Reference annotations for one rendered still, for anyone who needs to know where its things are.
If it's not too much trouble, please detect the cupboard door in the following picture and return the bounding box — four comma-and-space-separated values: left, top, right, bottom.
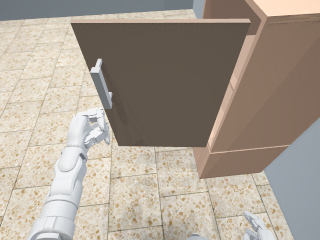
70, 19, 251, 148

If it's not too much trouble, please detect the left robot forearm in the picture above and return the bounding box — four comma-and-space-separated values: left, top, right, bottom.
27, 146, 88, 240

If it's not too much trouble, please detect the right robot hand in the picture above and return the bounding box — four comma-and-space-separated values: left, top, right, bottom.
243, 210, 276, 240

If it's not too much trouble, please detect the left robot hand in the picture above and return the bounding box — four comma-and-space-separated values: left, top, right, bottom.
66, 107, 110, 153

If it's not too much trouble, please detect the handle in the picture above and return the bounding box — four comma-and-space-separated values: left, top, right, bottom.
90, 58, 113, 109

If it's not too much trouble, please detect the right robot shin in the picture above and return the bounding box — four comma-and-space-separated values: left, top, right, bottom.
189, 233, 200, 238

